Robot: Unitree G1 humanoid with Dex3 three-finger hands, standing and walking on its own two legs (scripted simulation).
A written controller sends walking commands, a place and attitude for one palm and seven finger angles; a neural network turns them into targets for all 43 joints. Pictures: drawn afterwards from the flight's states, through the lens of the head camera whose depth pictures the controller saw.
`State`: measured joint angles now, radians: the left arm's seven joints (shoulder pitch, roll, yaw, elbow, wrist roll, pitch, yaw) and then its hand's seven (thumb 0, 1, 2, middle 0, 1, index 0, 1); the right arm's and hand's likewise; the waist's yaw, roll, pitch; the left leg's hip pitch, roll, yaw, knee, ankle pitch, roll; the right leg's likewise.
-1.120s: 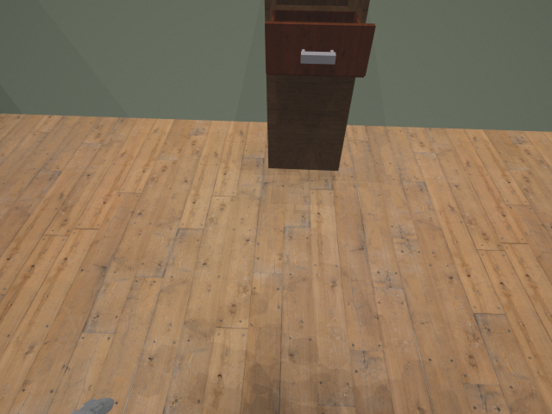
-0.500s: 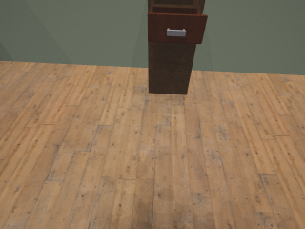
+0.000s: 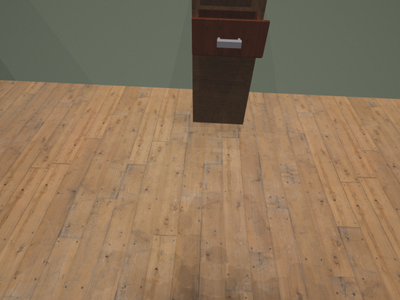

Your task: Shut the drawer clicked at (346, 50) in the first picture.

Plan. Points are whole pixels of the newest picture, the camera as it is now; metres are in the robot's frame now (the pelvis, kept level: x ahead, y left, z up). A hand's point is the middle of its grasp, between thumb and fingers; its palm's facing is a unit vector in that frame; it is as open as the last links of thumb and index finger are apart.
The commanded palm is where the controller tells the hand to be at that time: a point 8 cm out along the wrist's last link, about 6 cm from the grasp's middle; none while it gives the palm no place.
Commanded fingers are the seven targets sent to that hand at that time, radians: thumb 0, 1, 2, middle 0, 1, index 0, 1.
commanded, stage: look at it before walking up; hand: left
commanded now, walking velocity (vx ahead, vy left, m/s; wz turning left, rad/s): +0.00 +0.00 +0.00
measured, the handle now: (228, 41) +1.15 -0.07 +0.00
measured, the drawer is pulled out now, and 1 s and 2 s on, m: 0.30 0.30 0.30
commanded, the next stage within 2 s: walk to a spot facing it in 0.32 s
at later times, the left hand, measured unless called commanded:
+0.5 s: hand out of the picture +0.07 +0.25 -0.16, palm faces -0.02 -0.94 -0.33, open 7.4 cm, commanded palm none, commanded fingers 0.00 0.90 0.90 -0.20 -0.30 -0.20 -0.30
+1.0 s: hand out of the picture +0.09 +0.14 -0.17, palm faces -0.16 -0.97 -0.18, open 7.4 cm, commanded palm none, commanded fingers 0.00 0.90 0.90 -0.20 -0.30 -0.20 -0.30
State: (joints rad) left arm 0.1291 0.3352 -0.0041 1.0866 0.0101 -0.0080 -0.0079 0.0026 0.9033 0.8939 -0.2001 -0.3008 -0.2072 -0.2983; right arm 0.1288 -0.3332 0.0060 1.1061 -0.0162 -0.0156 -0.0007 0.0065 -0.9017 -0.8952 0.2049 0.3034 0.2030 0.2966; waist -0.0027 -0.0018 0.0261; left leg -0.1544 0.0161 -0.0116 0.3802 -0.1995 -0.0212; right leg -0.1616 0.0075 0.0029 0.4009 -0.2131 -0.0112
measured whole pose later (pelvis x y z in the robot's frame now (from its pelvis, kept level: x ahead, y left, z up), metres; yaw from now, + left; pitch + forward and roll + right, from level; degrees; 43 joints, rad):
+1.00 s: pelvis +0.11 -0.03 +0.00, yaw -14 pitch +1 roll +1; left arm 0.45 0.14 0.03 1.05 0.03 -0.05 -0.01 0.00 0.90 0.89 -0.20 -0.30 -0.21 -0.30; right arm 0.18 -0.20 -0.05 0.99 -0.03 -0.01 0.02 0.01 -0.91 -0.90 0.20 0.30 0.20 0.30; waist 0.03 0.01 0.03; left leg -0.60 0.11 0.06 1.05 -0.26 -0.06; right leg -0.11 0.05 0.03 0.41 -0.31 -0.06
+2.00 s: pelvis +0.48 -0.17 -0.01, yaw -43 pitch +0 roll -1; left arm 0.22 0.20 0.07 0.99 0.02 -0.04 -0.01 -0.01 0.93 0.89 -0.20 -0.30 -0.21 -0.30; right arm 0.21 -0.17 -0.04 0.95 -0.03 -0.03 0.01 0.01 -0.91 -0.90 0.20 0.30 0.20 0.30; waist -0.02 0.01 0.04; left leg -0.54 0.16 0.07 0.89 -0.28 -0.06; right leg -0.21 0.04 -0.06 0.47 -0.27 -0.05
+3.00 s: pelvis +0.61 -0.23 -0.03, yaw -21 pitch +0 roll -1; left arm 0.24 0.27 0.08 0.94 0.02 0.05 0.01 0.00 0.91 0.89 -0.20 -0.30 -0.21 -0.30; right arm 0.09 -0.26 -0.07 0.88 -0.02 0.02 0.03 0.01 -0.91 -0.90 0.20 0.30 0.20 0.30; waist 0.03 -0.06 0.10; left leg -0.35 0.04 0.12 0.68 -0.32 0.03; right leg -0.34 -0.19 -0.22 0.88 -0.52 0.07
